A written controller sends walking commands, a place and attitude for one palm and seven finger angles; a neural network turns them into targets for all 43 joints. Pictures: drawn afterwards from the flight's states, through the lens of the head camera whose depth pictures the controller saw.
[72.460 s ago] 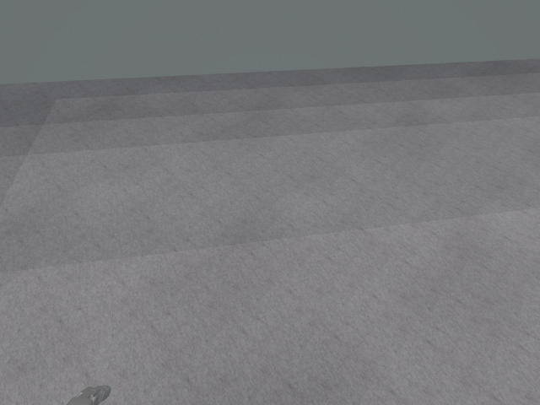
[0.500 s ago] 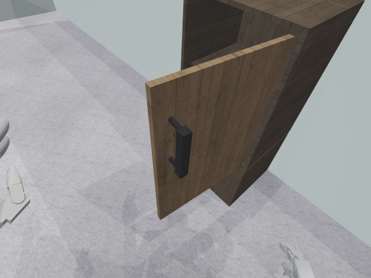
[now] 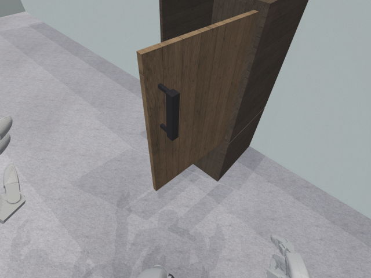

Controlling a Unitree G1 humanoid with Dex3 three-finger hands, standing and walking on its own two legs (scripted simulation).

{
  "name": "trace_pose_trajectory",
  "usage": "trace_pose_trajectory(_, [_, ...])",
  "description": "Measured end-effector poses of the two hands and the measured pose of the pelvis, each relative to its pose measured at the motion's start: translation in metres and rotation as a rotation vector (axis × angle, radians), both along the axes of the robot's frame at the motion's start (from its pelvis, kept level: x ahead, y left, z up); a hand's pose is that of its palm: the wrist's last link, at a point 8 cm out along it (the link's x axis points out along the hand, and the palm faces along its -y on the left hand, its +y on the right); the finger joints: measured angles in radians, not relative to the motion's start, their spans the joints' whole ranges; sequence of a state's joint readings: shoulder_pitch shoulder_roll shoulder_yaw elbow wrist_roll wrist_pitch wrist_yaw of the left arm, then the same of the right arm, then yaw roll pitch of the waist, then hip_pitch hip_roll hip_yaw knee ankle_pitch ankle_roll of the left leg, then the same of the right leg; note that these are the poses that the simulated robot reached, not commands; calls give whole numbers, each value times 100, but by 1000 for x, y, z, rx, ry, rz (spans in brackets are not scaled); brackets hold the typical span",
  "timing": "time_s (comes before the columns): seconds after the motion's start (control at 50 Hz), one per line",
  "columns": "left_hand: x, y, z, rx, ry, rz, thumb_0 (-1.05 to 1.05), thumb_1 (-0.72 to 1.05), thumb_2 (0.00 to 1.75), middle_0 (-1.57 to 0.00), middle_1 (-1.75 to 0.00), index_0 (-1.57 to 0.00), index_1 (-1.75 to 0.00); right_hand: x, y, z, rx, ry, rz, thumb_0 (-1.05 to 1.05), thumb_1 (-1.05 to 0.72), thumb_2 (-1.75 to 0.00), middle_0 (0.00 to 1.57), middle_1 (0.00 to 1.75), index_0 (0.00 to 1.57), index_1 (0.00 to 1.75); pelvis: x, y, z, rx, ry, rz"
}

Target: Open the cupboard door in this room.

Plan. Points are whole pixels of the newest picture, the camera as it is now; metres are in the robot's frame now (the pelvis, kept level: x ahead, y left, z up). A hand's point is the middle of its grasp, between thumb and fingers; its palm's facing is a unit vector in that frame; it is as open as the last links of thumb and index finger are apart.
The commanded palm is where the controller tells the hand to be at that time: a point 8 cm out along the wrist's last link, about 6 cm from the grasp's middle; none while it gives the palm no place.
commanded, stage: stop stepping back and stand still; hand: left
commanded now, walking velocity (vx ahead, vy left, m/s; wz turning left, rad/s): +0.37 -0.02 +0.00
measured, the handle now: (167, 112) +0.50 +0.09 +0.07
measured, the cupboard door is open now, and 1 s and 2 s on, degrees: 83 83 83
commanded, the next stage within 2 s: let the arm hang, fingers relaxed in 1.56 s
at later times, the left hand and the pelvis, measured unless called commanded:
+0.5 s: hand out of the picture +0.11 +0.25 +0.19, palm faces +0.47 -0.74 -0.48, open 7.4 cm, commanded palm +0.07 +0.28 +0.19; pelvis -0.07 -0.02 +0.01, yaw +1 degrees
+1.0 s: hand out of the picture +0.14 +0.27 +0.17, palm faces +0.42 -0.76 -0.50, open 7.4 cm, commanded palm +0.08 +0.31 +0.19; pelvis -0.05 +0.01 +0.01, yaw +2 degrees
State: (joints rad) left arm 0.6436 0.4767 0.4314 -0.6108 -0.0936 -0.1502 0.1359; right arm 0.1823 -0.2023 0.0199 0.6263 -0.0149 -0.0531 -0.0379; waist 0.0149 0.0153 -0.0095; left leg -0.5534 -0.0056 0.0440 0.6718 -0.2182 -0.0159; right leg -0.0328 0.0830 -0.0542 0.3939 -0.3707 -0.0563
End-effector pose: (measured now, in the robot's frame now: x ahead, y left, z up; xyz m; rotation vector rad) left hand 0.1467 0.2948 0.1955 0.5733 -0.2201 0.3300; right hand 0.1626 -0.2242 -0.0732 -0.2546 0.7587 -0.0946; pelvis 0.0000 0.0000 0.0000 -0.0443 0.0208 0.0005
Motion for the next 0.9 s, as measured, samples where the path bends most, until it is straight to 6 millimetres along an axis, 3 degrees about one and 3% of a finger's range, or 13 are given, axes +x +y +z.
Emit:
trace_pose_trajectory(0.08, [-14, 11, -5, -40, -66, 53, 1, 88, 90, -22, -30, -22, -31, -34, -12, -6, -21, 34, -70, 1, -91, -90, 20, 30, 20, 30, 5, 2, -2, 20, -32, -13])
trace_pose_trajectory(0.16, [-5, 23, -17, -132, -126, 118, 1, 88, 90, -21, -30, -21, -30, -54, -20, -7, -49, 9, -97, 2, -91, -90, 20, 30, 20, 30, -14, 5, -4, 48, -77, -1])
trace_pose_trajectory(0.24, [-3, 7, -11, -140, -102, 73, 2, 89, 90, -21, -30, -21, -30, -72, -16, 4, -15, -40, -96, 2, -91, -90, 20, 30, 20, 30, -35, -2, 4, 51, -95, 8])
trace_pose_trajectory(0.3, [-21, -14, -2, -79, -63, 9, 2, 89, 90, -21, -30, -21, -30, -82, -15, 11, 21, -69, -100, 2, -91, -90, 20, 30, 20, 30, -44, -9, 9, 49, -86, 2])
trace_pose_trajectory(0.36, [-48, -29, 5, 20, -27, -19, 2, 89, 90, -21, -30, -21, -30, -86, -19, 6, 44, -74, -89, 2, -91, -90, 20, 30, 20, 30, -55, -17, 6, 55, -70, 4])
trace_pose_trajectory(0.42, [-70, -31, 10, 46, -33, -1, 1, 88, 90, -22, -30, -21, -30, -92, -27, -3, 28, -14, -61, 1, -91, -90, 20, 30, 20, 30, -65, -21, 6, 66, -66, -3])
trace_pose_trajectory(0.48, [-79, -21, 11, 29, -55, 72, 1, 88, 90, -22, -30, -22, -31, -97, -34, -6, 17, 21, -57, 2, -91, -90, 20, 30, 20, 30, -66, -23, 11, 72, -50, 6])
trace_pose_trajectory(0.56, [-78, -7, 2, -33, -45, 169, 1, 88, 90, -22, -30, -21, -31, -98, -42, -3, -3, 20, -65, 2, -91, -90, 20, 30, 20, 30, -67, -22, 16, 82, -34, 28])
trace_pose_trajectory(0.7, [-66, -9, -9, -87, -52, 130, 1, 88, 90, -21, -30, -21, -30, -83, -41, 8, -73, -24, -46, 2, -91, -90, 20, 30, 20, 30, -61, -9, 13, 56, -29, 41])
trace_pose_trajectory(0.9, [-48, 5, 7, 29, -62, 85, 1, 88, 90, -21, -30, -21, -30, -50, 0, 6, 32, -70, -7, 2, -91, -90, 20, 30, 20, 30, -50, -1, 8, 41, -39, 39])
